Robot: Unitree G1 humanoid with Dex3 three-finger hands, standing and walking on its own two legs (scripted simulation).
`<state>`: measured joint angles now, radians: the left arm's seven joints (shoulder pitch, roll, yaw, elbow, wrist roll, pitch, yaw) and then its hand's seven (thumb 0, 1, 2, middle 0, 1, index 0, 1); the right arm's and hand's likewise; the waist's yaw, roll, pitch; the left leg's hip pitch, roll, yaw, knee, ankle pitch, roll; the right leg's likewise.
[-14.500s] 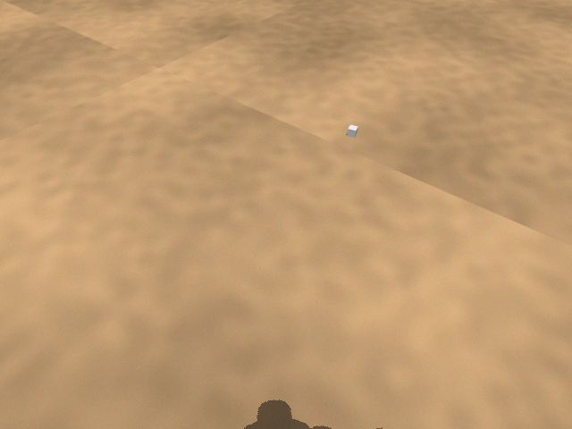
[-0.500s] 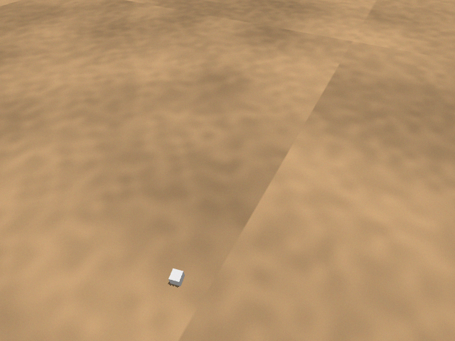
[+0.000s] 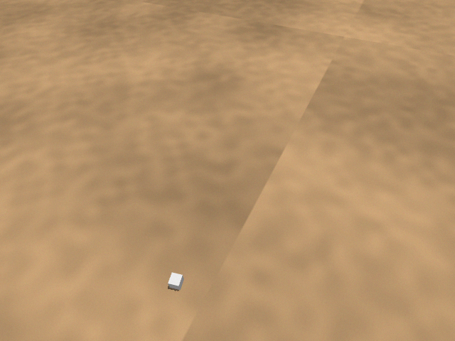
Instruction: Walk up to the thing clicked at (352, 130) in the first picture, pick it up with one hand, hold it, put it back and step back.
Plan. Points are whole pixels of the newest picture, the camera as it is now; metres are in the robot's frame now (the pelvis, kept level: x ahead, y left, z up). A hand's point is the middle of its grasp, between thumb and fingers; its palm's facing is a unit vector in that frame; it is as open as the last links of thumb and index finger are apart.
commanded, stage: walk up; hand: left
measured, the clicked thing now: (176, 281) +0.51 +0.24 -0.75
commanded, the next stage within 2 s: stand in 0.18 s
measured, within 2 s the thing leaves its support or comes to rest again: neither
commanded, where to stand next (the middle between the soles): +0.12 +0.01 m, yaw -3 degrees
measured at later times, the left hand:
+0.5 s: hand out of the picture +0.08 +0.24 -0.15, palm faces -0.04 -0.94 -0.35, open 7.4 cm
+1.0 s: hand out of the picture +0.06 +0.24 -0.15, palm faces -0.04 -0.94 -0.35, open 7.4 cm
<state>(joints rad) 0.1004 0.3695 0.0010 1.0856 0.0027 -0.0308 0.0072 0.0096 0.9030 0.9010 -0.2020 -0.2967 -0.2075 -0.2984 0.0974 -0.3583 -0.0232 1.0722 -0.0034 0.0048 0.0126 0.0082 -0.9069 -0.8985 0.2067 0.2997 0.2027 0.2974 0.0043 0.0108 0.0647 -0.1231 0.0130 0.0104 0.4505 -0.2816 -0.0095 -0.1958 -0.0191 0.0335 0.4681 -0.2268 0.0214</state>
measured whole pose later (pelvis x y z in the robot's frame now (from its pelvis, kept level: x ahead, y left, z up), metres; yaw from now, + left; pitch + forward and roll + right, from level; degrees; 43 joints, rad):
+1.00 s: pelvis -0.01 -0.02 +0.01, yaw +0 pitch -2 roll +0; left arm 0.11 0.35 -0.01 1.13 0.01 -0.01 -0.01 0.01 0.90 0.90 -0.20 -0.30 -0.21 -0.30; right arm 0.14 -0.35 -0.01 1.15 -0.01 0.00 0.01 0.01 -0.91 -0.90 0.21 0.30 0.20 0.30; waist -0.01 0.00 0.06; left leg -0.10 0.04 0.00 0.33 -0.20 -0.04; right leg -0.17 0.00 0.02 0.35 -0.14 0.00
